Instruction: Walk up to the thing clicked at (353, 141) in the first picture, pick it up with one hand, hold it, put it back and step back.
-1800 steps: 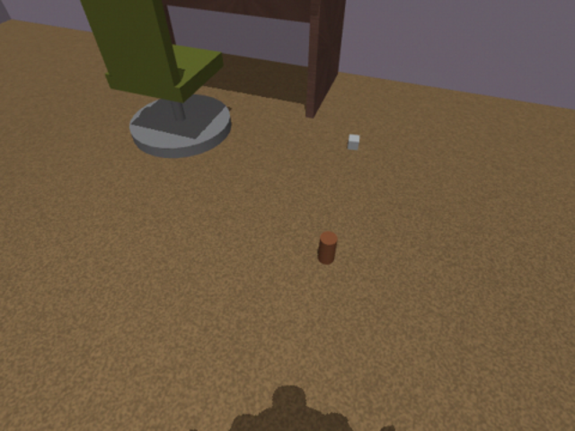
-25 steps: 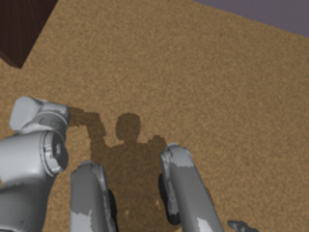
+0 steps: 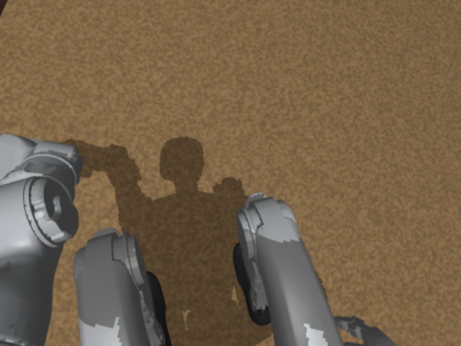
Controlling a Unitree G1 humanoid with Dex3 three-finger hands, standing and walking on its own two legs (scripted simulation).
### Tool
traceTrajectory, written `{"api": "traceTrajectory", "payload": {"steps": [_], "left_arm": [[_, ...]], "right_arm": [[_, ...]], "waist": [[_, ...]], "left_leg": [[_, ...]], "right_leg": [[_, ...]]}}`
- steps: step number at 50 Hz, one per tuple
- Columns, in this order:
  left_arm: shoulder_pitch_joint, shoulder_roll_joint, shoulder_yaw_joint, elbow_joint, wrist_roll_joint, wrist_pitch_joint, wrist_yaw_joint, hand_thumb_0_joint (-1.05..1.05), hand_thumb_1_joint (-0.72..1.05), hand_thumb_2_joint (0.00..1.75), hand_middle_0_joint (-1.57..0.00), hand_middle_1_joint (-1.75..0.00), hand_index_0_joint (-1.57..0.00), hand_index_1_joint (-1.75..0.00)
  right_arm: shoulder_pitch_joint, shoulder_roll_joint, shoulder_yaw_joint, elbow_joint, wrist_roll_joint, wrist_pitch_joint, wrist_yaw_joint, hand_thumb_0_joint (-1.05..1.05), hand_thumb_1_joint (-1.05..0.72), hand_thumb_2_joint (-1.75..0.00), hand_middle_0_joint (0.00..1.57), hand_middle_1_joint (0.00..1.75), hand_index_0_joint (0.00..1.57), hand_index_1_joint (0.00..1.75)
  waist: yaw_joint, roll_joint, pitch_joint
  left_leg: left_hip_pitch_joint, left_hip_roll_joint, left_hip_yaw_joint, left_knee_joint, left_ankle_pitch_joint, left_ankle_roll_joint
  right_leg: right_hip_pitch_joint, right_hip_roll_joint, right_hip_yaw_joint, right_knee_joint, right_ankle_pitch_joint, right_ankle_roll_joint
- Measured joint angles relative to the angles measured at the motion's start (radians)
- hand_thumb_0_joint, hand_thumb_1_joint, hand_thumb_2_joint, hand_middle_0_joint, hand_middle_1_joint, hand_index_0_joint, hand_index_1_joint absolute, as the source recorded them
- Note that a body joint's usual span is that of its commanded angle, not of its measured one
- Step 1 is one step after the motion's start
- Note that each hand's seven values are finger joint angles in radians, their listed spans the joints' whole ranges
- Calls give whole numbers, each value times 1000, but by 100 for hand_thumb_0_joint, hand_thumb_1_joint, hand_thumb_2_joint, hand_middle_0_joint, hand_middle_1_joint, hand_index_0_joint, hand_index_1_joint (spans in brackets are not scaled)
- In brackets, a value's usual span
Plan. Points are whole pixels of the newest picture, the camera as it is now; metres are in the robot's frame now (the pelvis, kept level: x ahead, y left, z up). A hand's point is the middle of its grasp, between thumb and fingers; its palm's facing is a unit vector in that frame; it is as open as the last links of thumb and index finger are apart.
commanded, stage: crouch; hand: left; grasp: from above
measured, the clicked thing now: (46, 163) +0.47 +0.25 -0.18
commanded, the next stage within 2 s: lower in 0.36 s
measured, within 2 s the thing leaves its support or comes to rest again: rests again in 1.74 s
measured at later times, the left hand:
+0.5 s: hand (50, 169) +0.46 +0.25 -0.20, palm faces -0.09 -0.45 -0.89, open 9.2 cm
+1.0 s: hand (67, 167) +0.47 +0.24 -0.24, palm faces -0.09 -0.47 -0.88, open 9.2 cm
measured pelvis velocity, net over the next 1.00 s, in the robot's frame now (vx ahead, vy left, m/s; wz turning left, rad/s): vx -0.01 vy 0.01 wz -0.09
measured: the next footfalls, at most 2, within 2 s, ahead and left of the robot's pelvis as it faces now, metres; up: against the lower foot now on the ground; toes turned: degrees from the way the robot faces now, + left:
none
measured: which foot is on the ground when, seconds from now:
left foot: down 0.00-1.00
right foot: down 0.00-1.00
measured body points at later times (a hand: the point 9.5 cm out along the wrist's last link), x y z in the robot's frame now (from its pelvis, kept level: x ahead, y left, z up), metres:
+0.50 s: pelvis +0.00 +0.00 -0.03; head +0.27 +0.02 +0.33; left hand +0.47 +0.27 -0.15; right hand -0.02 -0.27 -0.14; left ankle +0.08 +0.13 -0.33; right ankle +0.10 -0.12 -0.33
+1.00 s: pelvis -0.01 +0.01 -0.03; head +0.30 +0.04 +0.30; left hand +0.48 +0.26 -0.19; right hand -0.04 -0.26 -0.12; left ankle +0.08 +0.13 -0.33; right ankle +0.10 -0.12 -0.33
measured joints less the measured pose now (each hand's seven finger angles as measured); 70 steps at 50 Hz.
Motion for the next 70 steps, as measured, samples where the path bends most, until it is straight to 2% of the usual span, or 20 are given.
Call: {"api": "traceTrajectory", "payload": {"steps": [14,22,31,37,53,59,63,70], "left_arm": [[-41,82,36,25,30,3,5,0,2,63,-80,-43,-80,-45],[-41,119,28,38,12,-1,-4,0,2,63,-80,-43,-80,-45],[-53,154,16,54,33,-26,-12,0,3,63,-79,-43,-80,-45],[-66,182,16,84,41,-35,13,0,3,63,-79,-43,-80,-45],[-93,267,31,112,1,-68,76,0,3,63,-79,-43,-80,-45],[-94,297,42,121,-55,-76,111,0,3,62,-79,-43,-80,-45],[-90,312,40,116,-97,-80,116,0,3,62,-79,-43,-80,-45],[-89,335,30,111,-90,-90,115,0,3,62,-79,-43,-79,-45]], "right_arm": [[2,-8,31,4,-6,-6,45,0,-92,-91,19,30,20,30],[1,-19,52,9,-16,-13,62,0,-92,-90,19,30,20,30],[-3,-27,76,6,-31,-27,84,0,-92,-90,19,30,20,30],[-15,-28,98,-4,-47,-41,104,0,-92,-90,19,30,20,30],[-34,-62,171,-44,-65,-57,159,0,-92,-91,19,30,20,30],[-33,-73,199,-70,-70,-59,180,0,-92,-91,19,30,20,30],[-40,-86,222,-87,-70,-59,189,0,-93,-91,19,30,20,30],[-54,-101,250,-115,-60,-49,202,0,-93,-91,19,30,19,30]], "waist": [[-34,-1,72],[-43,-12,114],[-62,-29,142],[-81,-43,166],[-129,-80,251],[-147,-97,285],[-161,-107,307],[-171,-114,329]], "left_leg": [[-28,0,-27,71,-12,-3],[-40,-2,-38,95,-4,0],[-57,-10,-60,122,1,1],[-55,-12,-76,128,0,0],[-51,-11,-113,149,-10,-2],[-42,-15,-127,164,-18,-3],[-38,-20,-136,180,-23,-3],[-51,-24,-148,202,-24,2]], "right_leg": [[-22,6,-20,54,-1,3],[-27,7,-29,68,9,7],[-26,4,-47,79,14,10],[-15,4,-61,75,15,10],[3,10,-93,69,17,12],[18,10,-104,76,11,13],[28,8,-111,87,5,15],[26,9,-120,96,5,22]]}}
